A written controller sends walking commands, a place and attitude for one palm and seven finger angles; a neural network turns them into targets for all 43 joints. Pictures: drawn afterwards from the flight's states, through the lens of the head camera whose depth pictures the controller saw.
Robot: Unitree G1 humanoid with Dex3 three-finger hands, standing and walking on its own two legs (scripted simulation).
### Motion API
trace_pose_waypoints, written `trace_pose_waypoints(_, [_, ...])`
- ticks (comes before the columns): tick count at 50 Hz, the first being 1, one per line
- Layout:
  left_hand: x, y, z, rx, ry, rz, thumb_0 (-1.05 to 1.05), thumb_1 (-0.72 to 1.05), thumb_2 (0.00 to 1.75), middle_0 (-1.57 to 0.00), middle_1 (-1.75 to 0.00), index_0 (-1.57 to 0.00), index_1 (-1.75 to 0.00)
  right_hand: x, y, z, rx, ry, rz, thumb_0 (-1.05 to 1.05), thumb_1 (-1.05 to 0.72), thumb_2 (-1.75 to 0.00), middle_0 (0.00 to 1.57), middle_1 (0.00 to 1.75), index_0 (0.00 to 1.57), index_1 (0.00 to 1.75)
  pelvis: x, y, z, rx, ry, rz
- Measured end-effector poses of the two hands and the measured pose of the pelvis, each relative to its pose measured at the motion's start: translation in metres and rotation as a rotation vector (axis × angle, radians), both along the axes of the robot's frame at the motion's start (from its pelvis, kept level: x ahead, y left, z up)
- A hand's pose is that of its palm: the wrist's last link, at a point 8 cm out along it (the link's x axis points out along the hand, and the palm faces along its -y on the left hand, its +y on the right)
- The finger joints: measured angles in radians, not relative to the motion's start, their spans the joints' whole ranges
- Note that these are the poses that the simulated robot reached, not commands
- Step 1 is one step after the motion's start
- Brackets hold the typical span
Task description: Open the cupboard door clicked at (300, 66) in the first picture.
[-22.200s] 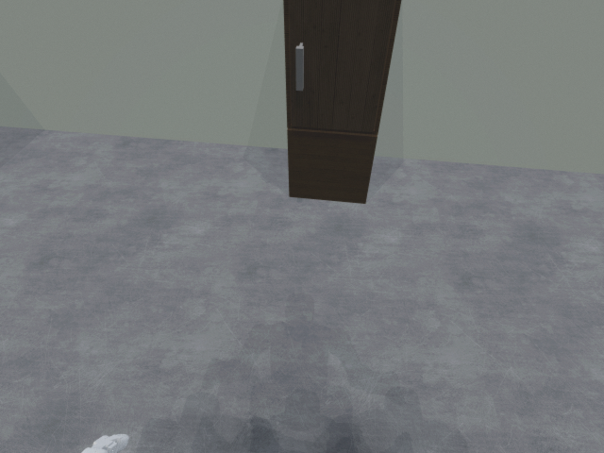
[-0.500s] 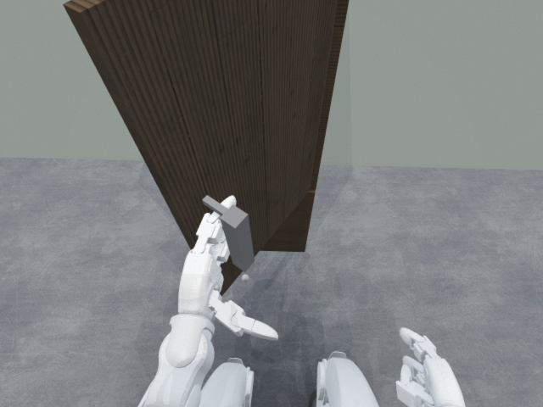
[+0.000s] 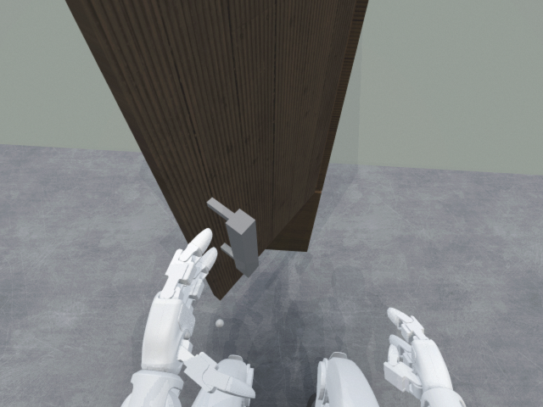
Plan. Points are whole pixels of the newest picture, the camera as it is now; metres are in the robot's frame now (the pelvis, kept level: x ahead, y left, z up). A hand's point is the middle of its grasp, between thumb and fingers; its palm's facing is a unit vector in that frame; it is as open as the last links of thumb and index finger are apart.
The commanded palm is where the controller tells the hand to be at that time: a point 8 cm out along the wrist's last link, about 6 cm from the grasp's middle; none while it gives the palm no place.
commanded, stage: slide the hand sideways off the handle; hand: left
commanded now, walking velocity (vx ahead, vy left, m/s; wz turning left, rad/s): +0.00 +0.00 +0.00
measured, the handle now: (232, 238) +0.34 +0.09 +0.04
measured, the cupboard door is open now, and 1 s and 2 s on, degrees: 55 55 55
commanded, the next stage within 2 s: draw the hand back to the body in 0.38 s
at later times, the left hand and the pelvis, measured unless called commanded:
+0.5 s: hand (190, 356) +0.19 +0.11 +0.04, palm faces -0.04 -1.00 +0.00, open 16.3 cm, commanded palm +0.16 +0.17 +0.04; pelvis +0.00 -0.01 -0.02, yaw +0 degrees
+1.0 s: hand (115, 339) +0.19 +0.16 +0.14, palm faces +0.01 -1.00 -0.08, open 16.2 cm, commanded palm +0.15 +0.22 +0.15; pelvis +0.01 -0.01 +0.05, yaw +0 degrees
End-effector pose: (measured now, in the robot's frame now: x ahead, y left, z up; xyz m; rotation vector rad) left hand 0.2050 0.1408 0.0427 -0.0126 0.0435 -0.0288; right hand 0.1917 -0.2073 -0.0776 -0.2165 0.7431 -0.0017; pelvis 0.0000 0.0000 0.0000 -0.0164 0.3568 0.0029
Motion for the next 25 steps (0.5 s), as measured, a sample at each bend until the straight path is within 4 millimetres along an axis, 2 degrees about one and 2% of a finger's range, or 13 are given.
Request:
trace_pose_waypoints(16, [-0.03,0.027,-0.001,0.023,0.045,0.041,-0.01,-0.5,0.3,-0.15,-0.3,-0.17,-0.31,0.009,-0.021,-0.001,-0.033,-0.028,-0.037,0.01,-0.91,-0.9,0.2,0.3,0.21,0.3,0.005,-0.009,-0.006,0.0,0.01,0.003])
trace_pose_waypoints(25, [-0.037,0.029,-0.003,0.01,0.018,-0.007,-0.01,-0.5,0.3,-0.15,-0.3,-0.15,-0.3,0.01,-0.024,-0.005,-0.045,-0.067,-0.039,0.01,-0.91,-0.9,0.2,0.3,0.21,0.3,-0.002,-0.011,-0.016,-0.006,0.011,0.007])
